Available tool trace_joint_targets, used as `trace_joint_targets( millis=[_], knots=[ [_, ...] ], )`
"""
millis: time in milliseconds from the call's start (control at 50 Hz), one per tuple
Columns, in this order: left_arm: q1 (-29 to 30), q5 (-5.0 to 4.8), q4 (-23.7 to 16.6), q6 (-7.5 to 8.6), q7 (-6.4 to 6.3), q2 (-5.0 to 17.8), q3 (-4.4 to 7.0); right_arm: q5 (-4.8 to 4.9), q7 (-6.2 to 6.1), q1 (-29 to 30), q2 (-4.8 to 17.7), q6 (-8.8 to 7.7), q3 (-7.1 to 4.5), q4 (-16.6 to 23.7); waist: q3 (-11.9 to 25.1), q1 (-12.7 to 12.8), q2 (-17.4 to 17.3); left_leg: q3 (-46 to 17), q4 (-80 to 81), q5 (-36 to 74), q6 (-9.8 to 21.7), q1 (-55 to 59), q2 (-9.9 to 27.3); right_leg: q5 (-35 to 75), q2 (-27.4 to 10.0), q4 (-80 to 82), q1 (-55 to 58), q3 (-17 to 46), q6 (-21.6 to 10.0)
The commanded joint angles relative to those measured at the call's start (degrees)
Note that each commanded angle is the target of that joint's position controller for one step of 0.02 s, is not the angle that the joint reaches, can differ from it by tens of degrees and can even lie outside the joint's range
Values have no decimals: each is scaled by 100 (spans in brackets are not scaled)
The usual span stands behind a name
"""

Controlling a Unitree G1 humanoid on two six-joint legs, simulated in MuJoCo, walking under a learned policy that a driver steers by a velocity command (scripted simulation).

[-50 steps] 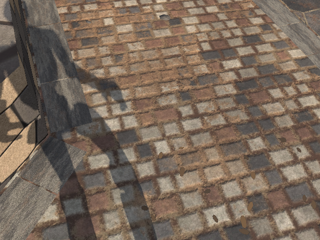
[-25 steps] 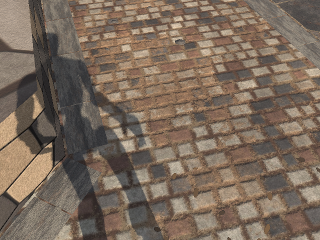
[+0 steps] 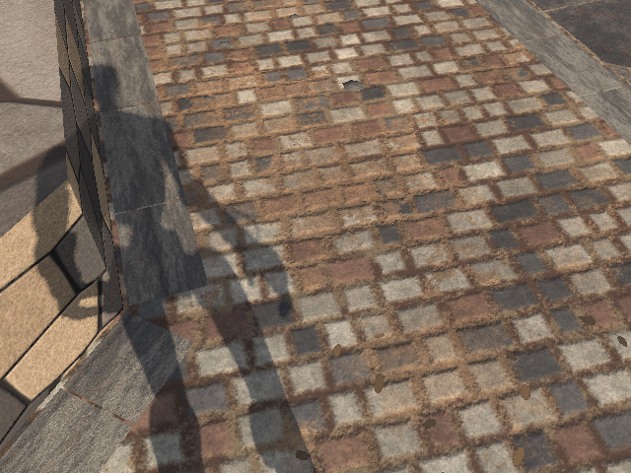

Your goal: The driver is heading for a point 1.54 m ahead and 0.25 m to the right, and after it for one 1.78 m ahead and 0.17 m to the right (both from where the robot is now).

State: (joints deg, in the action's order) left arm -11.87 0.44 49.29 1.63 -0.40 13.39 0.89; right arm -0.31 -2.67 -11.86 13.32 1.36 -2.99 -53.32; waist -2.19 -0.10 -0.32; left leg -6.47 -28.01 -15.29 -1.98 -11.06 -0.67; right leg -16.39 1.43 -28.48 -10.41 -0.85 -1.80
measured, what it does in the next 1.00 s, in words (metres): walks ahead: left foot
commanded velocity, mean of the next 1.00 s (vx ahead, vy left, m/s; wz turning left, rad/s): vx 0.14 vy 0.00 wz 0.00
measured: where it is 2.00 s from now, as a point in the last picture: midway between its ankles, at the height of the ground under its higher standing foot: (322, 428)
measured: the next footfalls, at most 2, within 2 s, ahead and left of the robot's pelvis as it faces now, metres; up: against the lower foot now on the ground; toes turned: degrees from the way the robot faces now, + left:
left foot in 0.86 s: +0.12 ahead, +0.15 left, +0.00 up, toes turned +1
right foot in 1.34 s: +0.49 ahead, -0.08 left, +0.00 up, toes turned -3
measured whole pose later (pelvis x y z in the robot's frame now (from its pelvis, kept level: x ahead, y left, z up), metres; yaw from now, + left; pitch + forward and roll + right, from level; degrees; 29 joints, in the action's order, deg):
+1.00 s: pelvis +0.11 +0.06 +0.01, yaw -1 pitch +1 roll -1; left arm -15.1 -1.8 53.9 4.8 0.1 16.7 2.2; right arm 0.3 1.0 -19.9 12.3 -6.3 -1.9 -61.9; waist 1.3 -1.3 2.6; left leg 2.2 -22.6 -14.7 2.5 -8.8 -1.1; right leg -16.5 -2.3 -62.1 -27.5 0.5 -4.0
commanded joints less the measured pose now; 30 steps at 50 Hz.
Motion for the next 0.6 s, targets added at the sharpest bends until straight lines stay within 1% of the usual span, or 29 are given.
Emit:
trace_joint_targets(
  millis=[20,260,520,540,560,580,600],
  knots=[
    [5,-8,-158,66,-25,644,135,3,-29,-53,627,-57,-132,69,129,-4,63,-141,312,1161,107,176,190,766,-444,684,-189,495,-97],
    [-137,-25,309,32,-58,669,97,15,-52,-105,598,-88,-86,-495,55,18,60,-36,447,1074,60,124,178,760,-419,817,-101,522,-146],
    [-288,-38,622,-6,-71,649,61,23,-70,-229,548,-108,-8,-845,10,36,49,45,519,1024,43,54,182,831,-378,862,-54,516,-169],
    [-375,-37,684,-15,-81,628,56,25,-73,-321,472,-102,13,-901,136,38,103,157,470,595,49,87,98,180,-353,955,0,521,-189],
    [-411,-65,709,-36,-101,717,87,47,-80,-311,440,-98,21,-909,61,74,218,341,243,-34,74,-83,-55,-858,-372,1098,-43,637,-279],
    [-471,-108,712,-54,-122,931,155,71,-79,-226,452,-118,18,-855,-73,142,490,573,-205,-722,106,-458,-223,-1932,-584,1332,-73,1013,-482],
    [-647,-138,734,-56,-138,1100,208,81,-61,-54,465,-177,25,-735,-235,232,789,698,-725,-1028,149,-991,-223,-2837,-1093,1717,-23,1722,-772]
  ],
)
